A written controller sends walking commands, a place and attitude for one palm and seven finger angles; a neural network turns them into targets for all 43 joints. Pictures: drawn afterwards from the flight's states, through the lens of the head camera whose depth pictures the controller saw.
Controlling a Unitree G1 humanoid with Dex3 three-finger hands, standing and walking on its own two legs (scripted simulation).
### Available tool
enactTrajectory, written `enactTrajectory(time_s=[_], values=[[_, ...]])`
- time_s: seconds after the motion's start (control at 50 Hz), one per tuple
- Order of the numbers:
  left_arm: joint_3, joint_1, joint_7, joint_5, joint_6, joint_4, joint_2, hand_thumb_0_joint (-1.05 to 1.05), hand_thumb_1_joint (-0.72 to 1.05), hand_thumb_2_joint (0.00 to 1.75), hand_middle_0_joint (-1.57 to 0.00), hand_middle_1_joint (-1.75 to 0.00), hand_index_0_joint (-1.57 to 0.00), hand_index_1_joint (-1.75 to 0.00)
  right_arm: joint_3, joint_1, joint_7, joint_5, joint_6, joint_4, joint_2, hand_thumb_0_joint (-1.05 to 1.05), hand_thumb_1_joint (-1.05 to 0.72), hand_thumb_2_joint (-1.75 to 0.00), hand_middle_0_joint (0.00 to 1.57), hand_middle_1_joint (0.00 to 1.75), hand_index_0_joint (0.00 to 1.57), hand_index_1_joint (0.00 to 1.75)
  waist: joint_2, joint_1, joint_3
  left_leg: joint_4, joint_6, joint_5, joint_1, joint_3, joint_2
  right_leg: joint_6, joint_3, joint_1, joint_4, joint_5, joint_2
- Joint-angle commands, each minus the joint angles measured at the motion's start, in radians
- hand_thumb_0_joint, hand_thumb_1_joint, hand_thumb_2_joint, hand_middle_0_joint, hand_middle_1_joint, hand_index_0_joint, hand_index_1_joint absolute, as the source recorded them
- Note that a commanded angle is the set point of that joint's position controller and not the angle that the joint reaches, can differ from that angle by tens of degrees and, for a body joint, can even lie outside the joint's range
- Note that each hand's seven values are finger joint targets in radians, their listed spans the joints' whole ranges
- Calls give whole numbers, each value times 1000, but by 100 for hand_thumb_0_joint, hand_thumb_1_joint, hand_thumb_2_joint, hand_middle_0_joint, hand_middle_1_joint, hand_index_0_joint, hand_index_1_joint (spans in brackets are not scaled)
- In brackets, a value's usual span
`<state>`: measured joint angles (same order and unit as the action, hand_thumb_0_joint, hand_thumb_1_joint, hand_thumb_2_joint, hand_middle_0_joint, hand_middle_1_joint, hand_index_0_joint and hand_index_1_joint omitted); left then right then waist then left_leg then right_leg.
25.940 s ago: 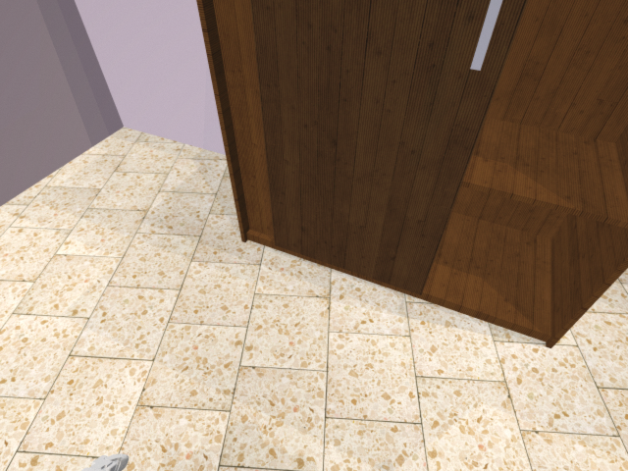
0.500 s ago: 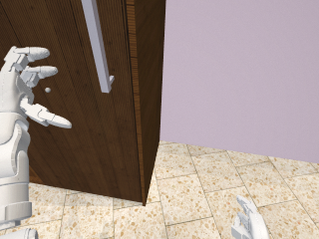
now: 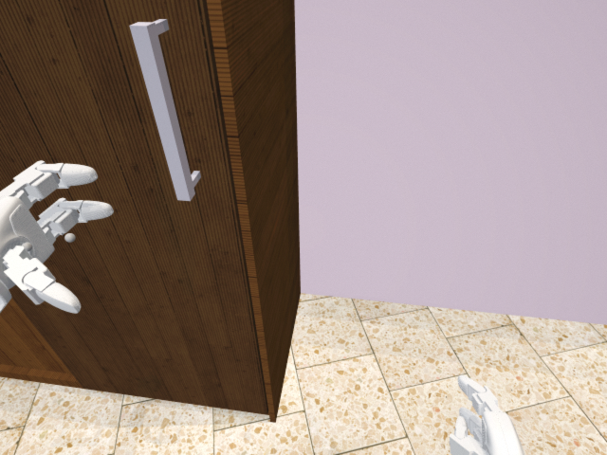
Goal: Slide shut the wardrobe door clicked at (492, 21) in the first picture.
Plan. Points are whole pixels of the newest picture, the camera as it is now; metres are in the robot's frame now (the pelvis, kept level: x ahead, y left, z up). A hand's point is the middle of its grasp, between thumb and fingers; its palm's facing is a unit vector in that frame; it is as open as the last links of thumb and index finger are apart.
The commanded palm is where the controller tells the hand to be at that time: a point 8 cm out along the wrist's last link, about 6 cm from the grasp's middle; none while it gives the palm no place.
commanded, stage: draw the hand back to the body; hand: left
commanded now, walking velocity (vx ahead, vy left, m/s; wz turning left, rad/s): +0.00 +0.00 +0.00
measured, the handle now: (174, 117) +0.46 +0.24 +0.27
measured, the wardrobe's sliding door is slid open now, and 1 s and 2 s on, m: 0.00 0.00 0.00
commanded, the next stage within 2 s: step back with the hand held close in 1.24 s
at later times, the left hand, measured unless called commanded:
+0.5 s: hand (66, 277) +0.23 +0.29 +0.19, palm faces +0.49 -0.83 -0.27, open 12.4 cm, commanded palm +0.18 +0.32 +0.19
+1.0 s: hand (83, 305) +0.22 +0.28 +0.16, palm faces +0.42 -0.83 -0.36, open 7.8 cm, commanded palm +0.17 +0.31 +0.18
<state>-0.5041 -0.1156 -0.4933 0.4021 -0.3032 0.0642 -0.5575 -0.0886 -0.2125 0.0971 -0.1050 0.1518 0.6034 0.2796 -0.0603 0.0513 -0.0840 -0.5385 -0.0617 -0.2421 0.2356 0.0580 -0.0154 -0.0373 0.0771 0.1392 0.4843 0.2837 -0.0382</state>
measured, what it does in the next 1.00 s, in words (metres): stands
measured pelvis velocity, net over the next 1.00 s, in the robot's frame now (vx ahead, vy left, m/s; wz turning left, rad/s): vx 0.02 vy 0.01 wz -0.02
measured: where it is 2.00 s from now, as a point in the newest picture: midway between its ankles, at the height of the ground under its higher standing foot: outside the picture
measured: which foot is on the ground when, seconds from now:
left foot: down 0.00-1.00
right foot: down 0.00-1.00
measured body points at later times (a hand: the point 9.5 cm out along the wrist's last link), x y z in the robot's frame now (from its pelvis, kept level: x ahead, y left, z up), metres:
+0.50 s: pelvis +0.00 +0.01 +0.01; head -0.02 +0.00 +0.46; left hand +0.20 +0.33 +0.20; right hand +0.18 -0.21 -0.08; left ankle +0.04 +0.08 -0.73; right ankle -0.01 -0.09 -0.73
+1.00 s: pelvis +0.02 +0.01 +0.01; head +0.00 +0.01 +0.46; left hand +0.19 +0.32 +0.18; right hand +0.22 -0.21 -0.06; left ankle +0.04 +0.08 -0.73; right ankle -0.01 -0.09 -0.73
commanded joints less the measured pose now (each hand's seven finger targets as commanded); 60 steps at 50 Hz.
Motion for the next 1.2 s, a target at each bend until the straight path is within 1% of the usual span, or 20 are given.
enactTrajectory(time_s=[0.0,0.08,0.14,0.16,0.18,0.2,0.24,0.3,0.32,0.34,0.42,0.46,0.52,0.56,0.66,0.84,0.94,1.0,1.06,1.18], values=[[-96,-218,37,6,4,-89,-261,0,-55,20,-25,-115,-25,-115,53,177,-3,-8,49,-178,127,0,-90,-90,20,30,20,30,1,4,17,67,26,37,-60,-119,37,29,-97,184,-117,-46,44],[-1,-315,52,-22,1,-263,-211,0,-48,24,-25,-111,-25,-111,50,207,2,-11,57,-209,114,0,-90,-90,20,30,20,30,-85,-10,-44,59,21,22,-112,-119,34,30,-106,180,-108,-32,45],[-42,-317,69,-12,66,-398,-248,0,-37,29,-24,-104,-24,-104,44,215,11,2,76,-211,98,0,-90,-90,20,30,20,30,-56,-2,-122,52,21,51,-142,-122,37,23,-107,120,-107,-43,42],[-79,-324,302,-186,193,-514,-319,0,-33,31,-24,-102,-24,-102,71,198,-18,65,93,-191,100,0,-90,-90,20,30,20,30,-23,22,23,66,35,2,-49,-108,34,4,-135,178,-185,27,52],[1,-176,395,-193,231,-412,-162,0,-30,32,-24,-100,-24,-100,70,200,-20,70,102,-156,98,0,-90,-90,20,30,20,30,-5,-4,68,74,42,-56,-44,-103,38,1,-130,203,-195,79,69],[13,-83,441,-197,250,-394,-110,0,-26,34,-24,-98,-24,-98,70,187,-21,69,99,-147,98,0,-90,-90,20,30,20,30,42,0,94,94,46,-106,-41,-121,44,3,-109,211,-191,102,65],[-1,-23,509,-223,305,-446,-107,0,-19,37,-24,-94,-24,-94,80,178,-25,70,81,-128,92,0,-90,-90,20,30,20,30,9,8,48,127,41,-127,-59,-109,45,3,-105,152,-190,92,63],[10,-15,572,-255,378,-539,-86,0,-8,43,-23,-87,-23,-87,85,168,-25,77,78,-118,80,0,-90,-90,20,30,20,30,-132,8,-52,173,43,-127,-125,-118,50,0,-94,87,-151,17,54],[27,3,585,-266,395,-561,-66,0,-4,44,-23,-85,-23,-85,86,162,-26,80,79,-116,78,0,-90,-90,20,30,20,30,-146,7,-60,189,44,-118,-137,-128,55,-2,-90,72,-139,-13,48],[27,41,597,-274,404,-542,-63,0,-1,46,-23,-83,-23,-83,87,156,-25,84,77,-106,81,0,-90,-90,20,30,20,30,-115,9,-65,198,43,-106,-136,-131,60,-1,-87,55,-139,-30,44],[41,128,616,-297,428,-551,-40,0,14,53,-23,-75,-23,-75,97,149,-25,88,65,-102,84,0,-90,-90,20,30,20,30,-15,10,-57,204,40,6,-156,-122,67,1,-82,27,-143,-93,36],[62,192,613,-298,428,-531,-14,0,21,57,-22,-70,-22,-70,99,150,-25,89,55,-101,86,0,-90,-90,20,30,20,30,43,10,-18,204,36,57,-152,-114,69,5,-79,22,-153,-114,36],[58,234,608,-307,433,-555,-15,0,32,62,-22,-64,-22,-64,104,151,-31,89,39,-102,85,0,-90,-90,20,30,20,30,-10,17,-13,198,43,120,-165,-102,67,3,-81,10,-153,-147,38],[62,273,605,-308,432,-551,-7,0,39,65,-22,-60,-22,-60,106,147,-34,91,30,-105,85,0,-90,-90,20,30,20,30,0,16,15,201,46,143,-161,-102,70,3,-79,8,-158,-156,38],[44,349,601,-314,439,-623,-17,0,57,74,-21,-49,-21,-49,112,141,-39,96,18,-123,79,0,-90,-90,20,30,20,30,-40,25,-17,190,56,225,-182,-94,71,4,-79,-22,-152,-198,37],[76,470,597,-322,419,-671,20,0,90,90,-20,-30,-20,-30,118,118,-46,98,0,-143,76,0,-90,-90,20,30,20,30,-29,18,0,174,70,329,-192,-87,79,9,-77,-15,-154,-239,32],[79,405,605,-324,411,-675,14,0,90,90,-20,-30,-20,-30,114,123,-34,100,-12,-144,74,0,-90,-90,20,30,20,30,-16,8,23,185,61,235,-182,-88,72,8,-79,1,-168,-196,31],[80,398,610,-326,411,-668,15,0,90,90,-20,-30,-20,-30,107,131,-30,102,-10,-142,71,0,-90,-90,20,30,20,30,-52,13,29,194,57,195,-183,-91,66,7,-81,1,-172,-173,34],[82,405,610,-322,410,-660,19,0,90,90,-20,-30,-20,-30,106,133,-28,104,-9,-145,70,0,-90,-90,20,30,20,30,-7,14,23,196,51,179,-186,-92,66,8,-82,-7,-178,-168,35],[78,413,607,-322,411,-644,17,0,90,90,-20,-30,-20,-30,105,144,-26,105,-13,-140,68,0,-90,-90,20,30,20,30,3,18,44,199,45,161,-175,-83,59,8,-84,-13,-192,-162,36]])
